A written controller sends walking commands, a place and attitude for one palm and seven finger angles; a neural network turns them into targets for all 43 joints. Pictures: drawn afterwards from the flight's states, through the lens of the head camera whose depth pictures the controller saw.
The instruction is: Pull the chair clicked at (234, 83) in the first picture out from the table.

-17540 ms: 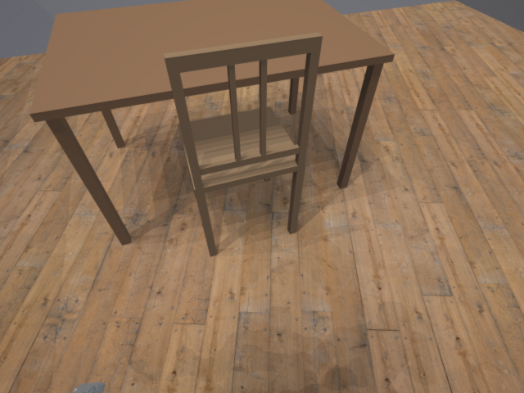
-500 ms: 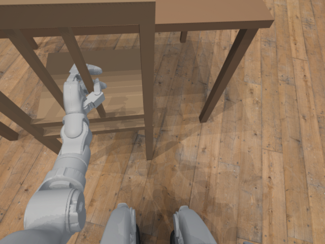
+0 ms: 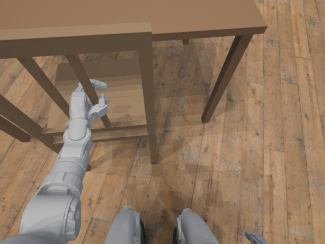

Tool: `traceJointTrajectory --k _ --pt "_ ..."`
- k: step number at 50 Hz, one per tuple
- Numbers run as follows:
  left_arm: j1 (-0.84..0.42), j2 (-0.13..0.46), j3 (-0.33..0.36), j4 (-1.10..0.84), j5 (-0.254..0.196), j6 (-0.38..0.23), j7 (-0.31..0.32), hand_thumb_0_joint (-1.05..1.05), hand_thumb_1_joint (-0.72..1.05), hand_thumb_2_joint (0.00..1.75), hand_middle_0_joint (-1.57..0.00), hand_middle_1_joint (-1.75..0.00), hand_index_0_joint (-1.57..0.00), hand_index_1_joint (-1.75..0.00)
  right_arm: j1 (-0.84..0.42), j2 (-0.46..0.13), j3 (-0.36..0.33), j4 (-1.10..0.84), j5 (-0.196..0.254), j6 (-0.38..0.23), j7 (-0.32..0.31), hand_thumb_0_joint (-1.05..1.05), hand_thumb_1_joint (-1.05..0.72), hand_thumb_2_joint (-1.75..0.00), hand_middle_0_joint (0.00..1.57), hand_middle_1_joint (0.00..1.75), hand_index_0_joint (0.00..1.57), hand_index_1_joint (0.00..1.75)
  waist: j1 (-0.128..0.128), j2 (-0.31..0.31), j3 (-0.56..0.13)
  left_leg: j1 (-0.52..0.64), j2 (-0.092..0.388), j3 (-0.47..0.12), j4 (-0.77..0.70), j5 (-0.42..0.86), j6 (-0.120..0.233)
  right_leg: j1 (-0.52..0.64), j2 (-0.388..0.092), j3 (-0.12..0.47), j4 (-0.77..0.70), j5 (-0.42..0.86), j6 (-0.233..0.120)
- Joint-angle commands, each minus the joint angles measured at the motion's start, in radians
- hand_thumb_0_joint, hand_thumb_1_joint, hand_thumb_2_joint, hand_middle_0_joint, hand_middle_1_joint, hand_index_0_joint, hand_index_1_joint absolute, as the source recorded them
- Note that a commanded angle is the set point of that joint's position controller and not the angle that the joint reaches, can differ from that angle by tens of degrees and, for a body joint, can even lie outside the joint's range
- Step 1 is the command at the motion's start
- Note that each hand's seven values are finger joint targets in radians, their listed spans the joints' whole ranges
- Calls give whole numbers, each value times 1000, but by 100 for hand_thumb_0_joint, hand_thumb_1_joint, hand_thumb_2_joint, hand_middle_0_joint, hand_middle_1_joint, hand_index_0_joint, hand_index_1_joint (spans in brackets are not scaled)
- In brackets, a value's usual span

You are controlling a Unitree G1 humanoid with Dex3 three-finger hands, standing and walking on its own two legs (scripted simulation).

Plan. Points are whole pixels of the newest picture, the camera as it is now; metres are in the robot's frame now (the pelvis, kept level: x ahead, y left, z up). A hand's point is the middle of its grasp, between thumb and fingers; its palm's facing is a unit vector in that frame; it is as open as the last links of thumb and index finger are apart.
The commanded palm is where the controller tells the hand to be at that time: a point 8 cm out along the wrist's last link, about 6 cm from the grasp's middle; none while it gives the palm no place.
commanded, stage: step backward, pulling the chair out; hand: left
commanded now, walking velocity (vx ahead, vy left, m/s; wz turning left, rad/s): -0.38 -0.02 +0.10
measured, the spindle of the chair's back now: (59, 100) +0.48 +0.25 +0.00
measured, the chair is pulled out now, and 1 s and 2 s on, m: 0.04 0.15 0.15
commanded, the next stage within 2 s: none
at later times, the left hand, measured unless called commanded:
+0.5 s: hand (105, 123) +0.40 +0.12 +0.01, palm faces -0.03 -0.99 -0.16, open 4.9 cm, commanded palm +0.39 +0.18 +0.01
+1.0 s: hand (109, 142) +0.35 +0.11 +0.01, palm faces +0.00 -0.98 -0.18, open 4.9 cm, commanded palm +0.35 +0.17 +0.01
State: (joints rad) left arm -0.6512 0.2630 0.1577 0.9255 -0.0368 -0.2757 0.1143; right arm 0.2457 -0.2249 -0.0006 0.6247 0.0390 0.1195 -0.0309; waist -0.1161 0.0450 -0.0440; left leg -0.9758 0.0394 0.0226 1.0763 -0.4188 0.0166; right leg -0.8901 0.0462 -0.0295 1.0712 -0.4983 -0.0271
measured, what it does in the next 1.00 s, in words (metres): rises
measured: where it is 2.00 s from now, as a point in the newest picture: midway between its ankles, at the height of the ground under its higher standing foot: outside the picture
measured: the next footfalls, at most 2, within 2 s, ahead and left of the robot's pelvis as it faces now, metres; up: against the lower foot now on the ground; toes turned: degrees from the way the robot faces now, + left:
none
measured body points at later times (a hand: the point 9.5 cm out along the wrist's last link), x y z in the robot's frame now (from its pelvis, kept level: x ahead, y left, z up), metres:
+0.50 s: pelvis -0.02 +0.01 +0.06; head +0.09 +0.01 +0.50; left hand +0.40 +0.18 +0.02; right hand +0.02 -0.26 -0.07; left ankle +0.05 +0.11 -0.66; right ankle +0.01 -0.10 -0.66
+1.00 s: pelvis -0.05 +0.00 +0.06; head +0.04 -0.01 +0.50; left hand +0.35 +0.16 +0.02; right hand +0.01 -0.29 -0.07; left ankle +0.05 +0.11 -0.66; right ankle +0.01 -0.10 -0.66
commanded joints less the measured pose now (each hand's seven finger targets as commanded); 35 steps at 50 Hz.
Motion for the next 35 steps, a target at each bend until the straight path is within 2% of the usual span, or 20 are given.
traceJointTrajectory --k 1,2,3,6,8,9,11,13,14,20,21,22,23,24,27,28,30,32,33,35 --pt "-321 198 -41 -78 42 72 34 0 90 90 -50 -145 -50 -145 145 -181 -45 -58 18 13 -53 0 -90 -90 20 30 20 30 -17 -43 -450 459 26 -43 -277 294 25 387 -70 91 -359 595 62" --pt "-339 208 -30 -56 39 71 38 0 90 90 -50 -145 -50 -145 146 -184 -46 -47 16 11 -57 0 -90 -90 20 30 20 30 -17 -38 -453 470 26 -39 -290 334 22 424 -79 102 -379 669 81" --pt "-356 234 -10 -29 43 69 43 0 90 90 -50 -145 -50 -145 145 -192 -47 -38 15 7 -62 0 -90 -90 20 30 20 30 -17 -8 -441 499 28 -36 -307 372 21 418 -83 98 -394 694 81" --pt "-368 189 -42 11 37 54 32 0 90 90 -50 -145 -50 -145 156 -190 -54 -2 7 -10 -69 0 -90 -90 20 30 20 30 -10 90 -444 650 52 -55 -342 585 16 398 -65 80 -429 722 75" --pt "-367 187 -39 16 36 48 22 0 90 90 -50 -145 -50 -145 155 -194 -64 10 3 -23 -73 0 -90 -90 20 30 20 30 -5 84 -464 719 64 -68 -356 689 14 395 -47 70 -451 713 73" --pt "-350 169 -52 22 36 47 15 0 90 90 -50 -145 -50 -145 155 -190 -66 16 1 -27 -74 0 -90 -90 20 30 20 30 -2 119 -467 753 71 -71 -365 733 11 388 -43 66 -459 703 67" --pt "-341 143 -70 11 32 44 -1 0 90 90 -50 -145 -50 -145 148 -185 -71 21 -3 -37 -75 0 -90 -90 20 30 20 30 0 129 -479 795 83 -83 -381 783 8 386 -31 62 -474 670 62" --pt "-305 148 -59 15 34 44 -9 0 90 90 -50 -145 -50 -145 139 -190 -80 22 -7 -46 -76 0 -90 -90 20 30 20 30 8 132 -490 841 96 -102 -407 822 9 370 -15 52 -474 612 57" --pt "-300 142 -63 7 30 41 -14 0 90 90 -50 -145 -50 -145 132 -189 -81 22 -11 -51 -75 0 -90 -90 20 30 20 30 10 153 -480 854 108 -109 -419 829 11 358 -13 53 -476 576 57" --pt "-301 150 -59 -20 19 24 -26 0 90 90 -50 -145 -50 -145 88 -189 -85 16 -16 -78 -77 0 -90 -90 20 30 20 30 12 145 -419 813 148 -147 -511 626 31 349 -2 52 -467 342 48" --pt "-311 154 -57 -26 16 20 -25 0 90 90 -50 -145 -50 -145 80 -188 -83 15 -16 -83 -77 0 -90 -90 20 30 20 30 11 146 -410 791 151 -152 -522 571 34 355 -3 53 -463 318 46" --pt "-314 156 -54 -15 16 18 -24 0 90 90 -50 -145 -50 -145 77 -186 -82 20 -15 -89 -79 0 -90 -90 20 30 20 30 8 119 -396 774 149 -154 -525 526 38 360 -4 56 -470 314 45" --pt "-322 187 -32 -9 18 15 -19 0 90 90 -50 -145 -50 -145 75 -193 -84 25 -15 -94 -83 0 -90 -90 20 30 20 30 7 116 -395 752 147 -152 -527 487 40 364 -8 61 -472 323 45" --pt "-331 177 -45 -7 17 12 -20 0 90 90 -50 -145 -50 -145 75 -190 -81 31 -14 -98 -84 0 -90 -90 20 30 20 30 6 103 -388 728 147 -149 -529 452 39 380 -13 63 -475 332 47" --pt "-346 184 -49 -2 11 2 -18 0 90 90 -50 -145 -50 -145 66 -183 -71 40 -4 -114 -89 0 -90 -90 20 30 20 30 1 51 -376 666 120 -124 -521 341 35 418 -31 80 -508 355 51" --pt "-347 208 -33 3 15 0 -11 0 90 90 -50 -145 -50 -145 67 -188 -71 43 0 -117 -93 0 -90 -90 20 30 20 30 2 52 -379 655 106 -118 -518 306 32 422 -35 82 -517 348 50" --pt "-353 195 -48 4 14 -6 -4 0 90 90 -50 -145 -50 -145 61 -180 -63 51 4 -127 -94 0 -90 -90 20 30 20 30 1 53 -381 649 94 -109 -514 259 28 431 -49 91 -529 345 53" --pt "-364 202 -50 0 12 -11 3 0 90 90 -50 -145 -50 -145 50 -172 -57 52 6 -134 -96 0 -90 -90 20 30 20 30 1 16 -377 621 78 -95 -508 202 27 448 -65 107 -544 313 59" --pt "-359 225 -35 9 12 -9 12 0 90 90 -50 -145 -50 -145 47 -180 -56 49 11 -134 -98 0 -90 -90 20 30 20 30 0 11 -371 617 67 -89 -503 170 28 444 -73 117 -558 288 59" --pt "-366 210 -56 4 14 -12 21 0 90 90 -50 -145 -50 -145 41 -171 -50 53 13 -137 -98 0 -90 -90 20 30 20 30 1 0 -368 609 53 -76 -491 143 22 455 -95 131 -573 271 64"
